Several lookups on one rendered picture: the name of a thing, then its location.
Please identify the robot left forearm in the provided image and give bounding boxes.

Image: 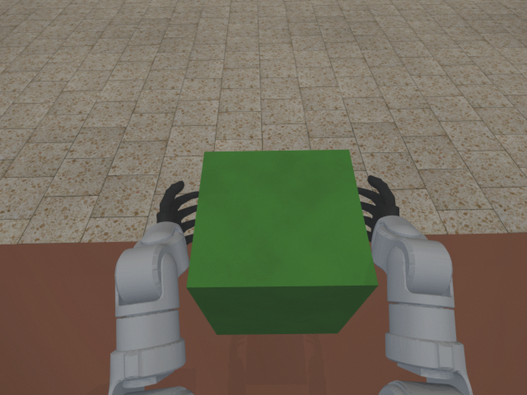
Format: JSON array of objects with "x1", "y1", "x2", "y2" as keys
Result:
[{"x1": 108, "y1": 221, "x2": 189, "y2": 395}]

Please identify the robot right hand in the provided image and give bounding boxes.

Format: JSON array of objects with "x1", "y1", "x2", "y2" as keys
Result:
[{"x1": 357, "y1": 175, "x2": 399, "y2": 242}]

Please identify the robot left hand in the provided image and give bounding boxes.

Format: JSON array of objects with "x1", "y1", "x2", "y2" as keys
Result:
[{"x1": 156, "y1": 181, "x2": 199, "y2": 245}]

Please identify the carton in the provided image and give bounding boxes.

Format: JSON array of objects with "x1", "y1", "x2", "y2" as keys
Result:
[{"x1": 186, "y1": 150, "x2": 378, "y2": 335}]

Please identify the robot right forearm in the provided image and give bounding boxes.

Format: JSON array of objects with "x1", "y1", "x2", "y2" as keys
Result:
[{"x1": 371, "y1": 216, "x2": 473, "y2": 395}]

